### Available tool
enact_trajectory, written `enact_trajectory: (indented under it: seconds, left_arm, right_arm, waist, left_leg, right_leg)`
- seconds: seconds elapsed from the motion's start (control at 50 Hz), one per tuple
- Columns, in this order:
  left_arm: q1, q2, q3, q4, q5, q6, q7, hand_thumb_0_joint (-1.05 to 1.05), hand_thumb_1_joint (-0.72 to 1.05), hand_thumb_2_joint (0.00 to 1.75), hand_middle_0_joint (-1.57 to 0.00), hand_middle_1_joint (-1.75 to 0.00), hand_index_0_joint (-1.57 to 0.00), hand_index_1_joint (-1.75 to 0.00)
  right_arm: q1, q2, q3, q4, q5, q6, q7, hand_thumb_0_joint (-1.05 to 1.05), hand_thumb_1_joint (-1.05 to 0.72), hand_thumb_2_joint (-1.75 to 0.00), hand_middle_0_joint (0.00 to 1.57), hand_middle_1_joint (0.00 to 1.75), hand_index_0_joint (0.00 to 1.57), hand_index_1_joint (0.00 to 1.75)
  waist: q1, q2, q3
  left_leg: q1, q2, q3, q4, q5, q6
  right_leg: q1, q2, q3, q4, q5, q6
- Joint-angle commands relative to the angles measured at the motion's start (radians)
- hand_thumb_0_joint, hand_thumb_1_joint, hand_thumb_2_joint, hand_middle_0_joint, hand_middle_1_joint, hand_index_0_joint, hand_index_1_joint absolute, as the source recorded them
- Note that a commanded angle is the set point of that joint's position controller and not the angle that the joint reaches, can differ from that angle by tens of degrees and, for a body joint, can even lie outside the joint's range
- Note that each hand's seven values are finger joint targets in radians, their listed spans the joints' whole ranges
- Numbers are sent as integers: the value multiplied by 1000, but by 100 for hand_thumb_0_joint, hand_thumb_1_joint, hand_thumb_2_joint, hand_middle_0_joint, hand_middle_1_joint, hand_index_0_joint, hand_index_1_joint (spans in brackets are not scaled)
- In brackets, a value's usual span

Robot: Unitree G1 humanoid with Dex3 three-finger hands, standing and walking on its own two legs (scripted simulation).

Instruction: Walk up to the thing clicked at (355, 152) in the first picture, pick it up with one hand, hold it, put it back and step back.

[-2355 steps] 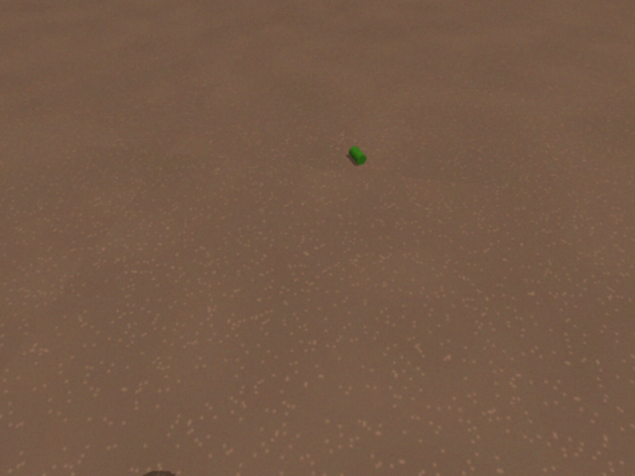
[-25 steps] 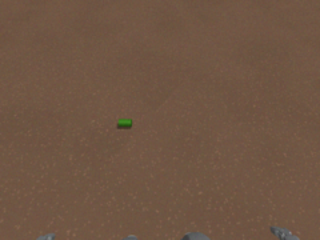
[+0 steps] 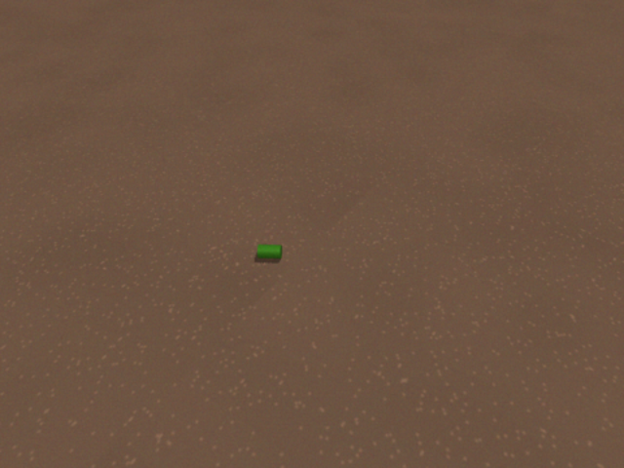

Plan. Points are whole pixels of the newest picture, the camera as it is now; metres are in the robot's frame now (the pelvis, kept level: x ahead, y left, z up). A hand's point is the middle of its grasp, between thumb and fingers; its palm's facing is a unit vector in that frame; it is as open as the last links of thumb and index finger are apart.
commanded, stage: step back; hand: left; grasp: from above
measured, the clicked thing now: (269, 251) +1.09 +0.20 -0.73
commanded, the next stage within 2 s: stand in 0.76 s
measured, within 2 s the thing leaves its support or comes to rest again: neither
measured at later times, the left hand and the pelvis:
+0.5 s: hand out of the picture +0.10 +0.28 -0.15, palm faces +0.04 -0.93 -0.37, open 7.3 cm; pelvis +0.04 +0.01 +0.00, yaw +1 degrees
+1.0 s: hand out of the picture +0.15 +0.26 -0.13, palm faces -0.04 -0.94 -0.34, open 7.3 cm; pelvis +0.05 +0.01 +0.02, yaw -1 degrees
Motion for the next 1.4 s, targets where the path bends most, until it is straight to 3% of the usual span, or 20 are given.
enact_trajectory:
  seconds: [0.0, 0.04, 0.1, 0.12, 0.14, 0.16, 0.18, 0.22, 0.32, 0.38, 0.4, 0.42, 0.44, 0.46, 0.52, 0.58, 0.68, 0.98, 1.14, 1.38]
  left_arm:
    - [-64, 183, 39, -80, -18, -48, 0, 0, 90, 90, -20, -30, -20, -30]
    - [-36, 176, 42, -55, -13, -54, -4, 0, 90, 90, -20, -30, -20, -30]
    - [28, 151, 44, -16, -3, -63, 8, 0, 90, 90, -20, -30, -20, -30]
    - [51, 180, 56, -9, 5, -69, 17, 0, 90, 90, -20, -30, -20, -30]
    - [82, 263, 71, -14, 15, -77, 25, 0, 90, 90, -20, -30, -20, -30]
    - [28, 318, 81, -34, 12, -79, 23, 0, 90, 90, -20, -30, -20, -30]
    - [-13, 301, 78, -57, 4, -83, 22, 0, 90, 90, -20, -30, -20, -30]
    - [-70, 242, 64, -65, -4, -93, 27, 0, 90, 90, -20, -30, -20, -30]
    - [-92, 222, 42, -61, -6, -89, 23, 0, 90, 90, -20, -30, -20, -30]
    - [-102, 190, 20, -61, -25, -66, 24, 0, 90, 90, -20, -30, -20, -30]
    - [-89, 158, 6, -70, -29, -62, 25, 0, 90, 90, -20, -30, -20, -30]
    - [-87, 130, -3, -69, -41, -51, 24, 0, 90, 90, -20, -30, -20, -30]
    - [-75, 158, 10, -43, -47, -38, 30, 0, 90, 90, -20, -30, -20, -30]
    - [-89, 159, 4, -28, -38, -38, 31, 0, 90, 90, -20, -30, -20, -30]
    - [-41, 161, 2, 15, -29, -51, 29, 0, 90, 90, -20, -30, -20, -30]
    - [-107, 194, 7, 21, -29, -59, 26, 0, 90, 90, -20, -30, -20, -30]
    - [-138, 178, -3, 47, -29, -59, 30, 0, 90, 90, -20, -30, -20, -30]
    - [-195, 154, -33, 107, -28, -62, 21, 0, 90, 90, -20, -30, -20, -30]
    - [-197, 155, -36, 116, -24, -59, 18, 0, 90, 90, -20, -30, -20, -30]
    - [-171, 156, -38, 114, -25, -56, 17, 0, 90, 90, -20, -30, -20, -30]
  right_arm:
    - [-90, -280, -57, -98, -3, -47, -19, 0, -90, -90, 20, 30, 20, 30]
    - [-99, -273, -57, -97, -4, -39, -13, 0, -90, -90, 20, 30, 20, 30]
    - [-131, -224, -40, -108, 12, -15, -10, 0, -90, -90, 20, 30, 20, 30]
    - [-108, -180, -25, -114, 15, -10, -14, 0, -90, -90, 20, 30, 20, 30]
    - [-135, -131, -14, -137, 20, -12, -16, 0, -90, -90, 20, 30, 20, 30]
    - [-140, -190, -31, -124, 8, -8, -29, 0, -90, -90, 20, 30, 20, 30]
    - [-101, -223, -41, -109, 14, -13, -30, 0, -90, -90, 20, 30, 20, 30]
    - [-47, -203, -40, -72, 19, -19, -25, 0, -90, -90, 20, 30, 20, 30]
    - [-65, -165, -27, -58, 15, -25, -15, 0, -90, -90, 20, 30, 20, 30]
    - [-44, -156, -31, -29, 13, -37, -27, 0, -90, -90, 20, 30, 20, 30]
    - [-46, -190, -39, -29, 7, -42, -34, 0, -90, -90, 20, 30, 20, 30]
    - [-93, -241, -43, -45, 5, -45, -38, 0, -90, -90, 20, 30, 20, 30]
    - [-141, -288, -44, -55, 19, -42, -36, 0, -90, -90, 20, 30, 20, 30]
    - [-169, -274, -41, -50, 17, -39, -34, 0, -90, -90, 20, 30, 20, 30]
    - [-227, -231, -17, -45, 20, -32, -36, 0, -90, -90, 20, 30, 20, 30]
    - [-222, -190, -7, -18, 28, -29, -36, 0, -90, -90, 20, 30, 20, 30]
    - [-266, -185, -4, 18, 31, -29, -33, 0, -90, -90, 20, 30, 20, 30]
    - [-281, -178, 7, 74, 33, -38, -18, 0, -90, -90, 20, 30, 20, 30]
    - [-256, -176, 10, 90, 30, -34, -16, 0, -90, -90, 20, 30, 20, 30]
    - [-215, -183, 14, 99, 30, -33, -17, 0, -90, -90, 20, 30, 20, 30]
  waist:
    - [-10, 145, 42]
    - [-18, 183, 3]
    - [37, 140, -12]
    - [46, 43, -16]
    - [71, -155, -21]
    - [61, -111, 41]
    - [36, -42, 68]
    - [4, -24, 44]
    - [6, -144, -27]
    - [-24, -82, -83]
    - [-21, -6, -127]
    - [-4, 101, -136]
    - [5, 136, -132]
    - [7, 124, -111]
    - [32, 152, -110]
    - [-8, 64, -143]
    - [-4, 33, -153]
    - [-13, 24, -126]
    - [-21, 9, -69]
    - [-26, 3, -85]
  left_leg:
    - [-22, 270, -345, -336, -292, 168]
    - [-50, 237, -274, -300, -239, 157]
    - [-192, 173, -158, -153, -213, 79]
    - [-285, 128, -122, -30, -203, 48]
    - [-423, -15, -50, 212, -229, 1]
    - [-360, 19, -101, 330, -270, -10]
    - [-330, 42, -144, 362, -227, -11]
    - [-304, 63, -144, 331, -141, -12]
    - [-97, 58, 8, 84, -88, -26]
    - [74, 39, 42, -160, 211, -13]
    - [141, 116, -46, -158, 363, 16]
    - [91, 257, -236, -204, 338, 83]
    - [2, 331, -283, -207, 302, 173]
    - [-17, 332, -277, -212, 293, 180]
    - [-45, 241, -148, -144, 317, 74]
    - [21, 164, -65, -122, 298, 17]
    - [105, 176, -38, -140, 393, 24]
    - [161, 173, -43, -288, 345, -7]
    - [118, 163, -47, -330, 198, -16]
    - [128, 168, -53, -327, 218, -11]
  right_leg:
    - [-114, -17, 19, 0, 1, -11]
    - [-2, 15, -32, -105, 9, -3]
    - [250, 70, -69, -350, 158, -14]
    - [340, 21, 45, -408, 110, -26]
    - [339, -210, 444, -570, -129, -116]
    - [147, -372, 584, -627, -254, -216]
    - [112, -370, 559, -606, -203, -244]
    - [145, -277, 364, -547, 9, -186]
    - [100, -212, 135, -423, 483, -148]
    - [95, -140, 47, -233, 665, -78]
    - [63, -104, 27, -179, 606, -41]
    - [30, -11, -3, -122, 358, 0]
    - [98, 18, -25, -118, 111, 0]
    - [116, 14, -15, -131, 47, -8]
    - [200, -26, 28, -300, 285, -22]
    - [196, -78, 94, -332, 465, -39]
    - [189, -75, 81, -373, 532, -23]
    - [248, -97, 73, -528, 456, 2]
    - [201, -90, 72, -570, 309, 2]
    - [200, -91, 73, -562, 328, -2]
